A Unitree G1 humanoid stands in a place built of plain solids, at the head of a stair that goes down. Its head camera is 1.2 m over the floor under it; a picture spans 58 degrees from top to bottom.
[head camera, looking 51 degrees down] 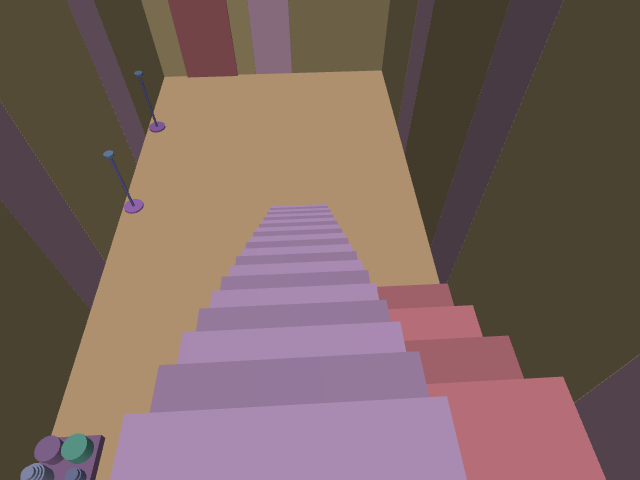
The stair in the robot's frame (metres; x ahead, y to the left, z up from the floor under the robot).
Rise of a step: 0.19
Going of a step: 0.22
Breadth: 0.88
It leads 3 degrees to the left of straight ahead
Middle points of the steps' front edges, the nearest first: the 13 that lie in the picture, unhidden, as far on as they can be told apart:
0.39 0.09 0.00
0.61 0.10 -0.19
0.83 0.11 -0.38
1.05 0.12 -0.57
1.26 0.14 -0.76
1.48 0.15 -0.95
1.70 0.16 -1.13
1.91 0.17 -1.32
2.13 0.18 -1.51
2.35 0.20 -1.70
2.56 0.21 -1.89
2.78 0.22 -2.08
3.00 0.23 -2.26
